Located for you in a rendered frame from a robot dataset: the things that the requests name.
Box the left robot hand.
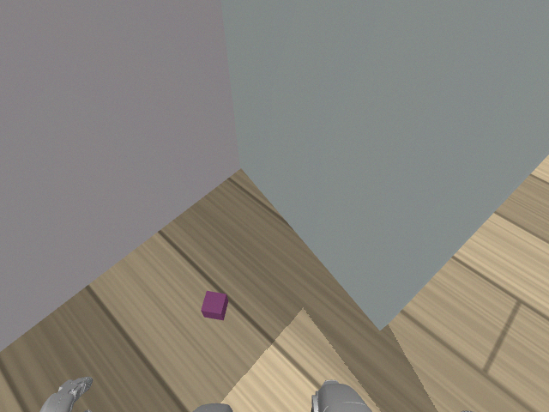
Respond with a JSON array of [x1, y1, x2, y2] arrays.
[[40, 377, 93, 412]]

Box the cube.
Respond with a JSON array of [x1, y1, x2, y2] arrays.
[[201, 291, 228, 320]]

